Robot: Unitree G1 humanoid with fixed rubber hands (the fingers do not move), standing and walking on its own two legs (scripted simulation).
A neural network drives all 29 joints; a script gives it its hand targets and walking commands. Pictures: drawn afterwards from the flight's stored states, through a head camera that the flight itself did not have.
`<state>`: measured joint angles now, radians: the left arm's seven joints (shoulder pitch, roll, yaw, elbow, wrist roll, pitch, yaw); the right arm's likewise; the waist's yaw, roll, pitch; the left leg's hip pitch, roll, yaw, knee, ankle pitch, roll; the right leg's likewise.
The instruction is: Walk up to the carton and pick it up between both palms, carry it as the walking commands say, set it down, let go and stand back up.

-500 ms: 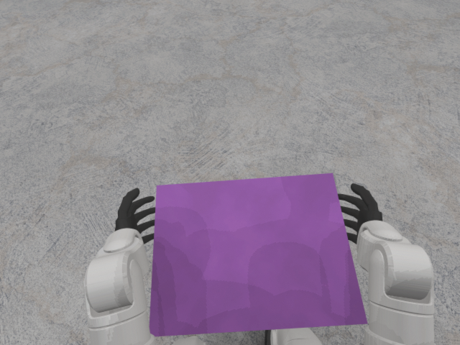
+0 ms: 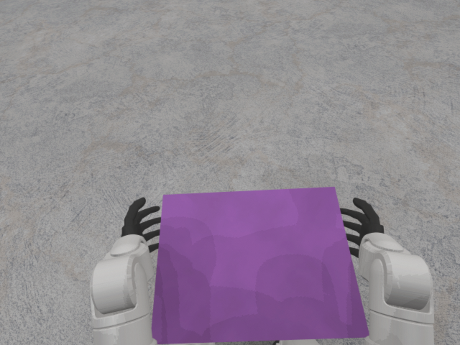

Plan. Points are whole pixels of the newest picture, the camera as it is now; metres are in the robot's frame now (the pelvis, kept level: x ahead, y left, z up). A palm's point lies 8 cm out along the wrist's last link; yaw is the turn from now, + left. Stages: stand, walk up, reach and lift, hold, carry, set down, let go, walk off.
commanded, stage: carry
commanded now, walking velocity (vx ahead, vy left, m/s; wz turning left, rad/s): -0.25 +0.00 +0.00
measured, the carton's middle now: (251, 266) +0.25 -0.02 -0.03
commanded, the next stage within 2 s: none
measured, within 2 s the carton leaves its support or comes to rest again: neither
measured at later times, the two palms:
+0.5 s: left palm out of the picture +0.07 +0.19 +0.07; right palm out of the picture +0.07 -0.17 +0.05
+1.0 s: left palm out of the picture -0.14 +0.25 +0.07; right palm out of the picture -0.13 -0.12 +0.07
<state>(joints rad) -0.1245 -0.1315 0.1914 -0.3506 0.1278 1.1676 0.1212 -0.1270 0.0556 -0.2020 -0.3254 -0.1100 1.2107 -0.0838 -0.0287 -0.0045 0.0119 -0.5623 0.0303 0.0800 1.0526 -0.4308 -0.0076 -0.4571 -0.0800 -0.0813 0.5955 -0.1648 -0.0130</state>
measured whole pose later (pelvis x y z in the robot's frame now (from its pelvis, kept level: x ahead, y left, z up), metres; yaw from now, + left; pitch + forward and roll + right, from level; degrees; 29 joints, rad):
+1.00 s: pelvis -0.39 +0.04 +0.00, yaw +0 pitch +2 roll -1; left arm -0.16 -0.06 0.20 -0.38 0.07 1.18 0.11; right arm -0.12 0.13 -0.20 -0.36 -0.15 1.18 -0.09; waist 0.06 -0.03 0.00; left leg -0.46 0.07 0.10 0.63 -0.20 0.03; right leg -0.54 -0.02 -0.05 1.07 -0.49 0.07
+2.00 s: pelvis -0.78 +0.07 +0.00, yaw +0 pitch +0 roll +1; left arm -0.13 -0.07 0.21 -0.27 0.15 1.18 0.07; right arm -0.15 0.06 -0.16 -0.24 -0.07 1.23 -0.17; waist -0.07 -0.02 -0.09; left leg -0.40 0.04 0.10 0.61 -0.23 0.02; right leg -0.47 -0.06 -0.08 0.67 -0.27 0.02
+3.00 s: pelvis -0.98 +0.07 -0.01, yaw +2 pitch -3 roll +3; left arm -0.14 -0.04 0.17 -0.20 0.11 1.18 0.09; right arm -0.10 0.09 -0.16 -0.24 -0.14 1.23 -0.13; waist 0.00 0.00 -0.12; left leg -0.29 -0.02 0.15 0.71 -0.38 0.05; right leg -0.53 -0.03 -0.04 0.65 -0.18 -0.02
